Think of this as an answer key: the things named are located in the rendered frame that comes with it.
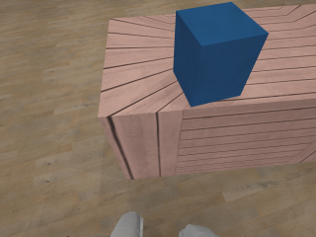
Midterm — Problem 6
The carton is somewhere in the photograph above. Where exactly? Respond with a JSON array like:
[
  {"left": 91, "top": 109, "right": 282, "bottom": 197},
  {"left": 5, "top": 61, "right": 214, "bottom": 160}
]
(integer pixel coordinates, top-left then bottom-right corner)
[{"left": 173, "top": 2, "right": 269, "bottom": 107}]

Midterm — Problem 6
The robot thigh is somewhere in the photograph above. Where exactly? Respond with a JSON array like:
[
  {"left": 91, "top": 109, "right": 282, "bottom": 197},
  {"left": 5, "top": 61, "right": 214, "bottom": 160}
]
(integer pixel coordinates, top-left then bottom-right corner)
[
  {"left": 110, "top": 212, "right": 144, "bottom": 237},
  {"left": 179, "top": 225, "right": 218, "bottom": 237}
]

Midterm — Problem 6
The right robot thigh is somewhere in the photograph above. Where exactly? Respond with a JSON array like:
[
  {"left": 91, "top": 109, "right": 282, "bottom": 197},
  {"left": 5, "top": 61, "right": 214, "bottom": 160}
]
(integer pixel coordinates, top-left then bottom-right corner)
[{"left": 179, "top": 225, "right": 218, "bottom": 237}]

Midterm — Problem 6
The pedestal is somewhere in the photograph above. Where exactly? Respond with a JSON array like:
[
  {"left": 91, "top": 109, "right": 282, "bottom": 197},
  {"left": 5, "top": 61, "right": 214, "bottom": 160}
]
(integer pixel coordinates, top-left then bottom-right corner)
[{"left": 98, "top": 4, "right": 316, "bottom": 181}]

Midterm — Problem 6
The left robot thigh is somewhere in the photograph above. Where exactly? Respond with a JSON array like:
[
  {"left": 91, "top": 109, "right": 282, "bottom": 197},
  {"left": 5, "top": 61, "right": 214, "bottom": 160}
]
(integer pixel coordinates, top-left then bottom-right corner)
[{"left": 110, "top": 212, "right": 144, "bottom": 237}]

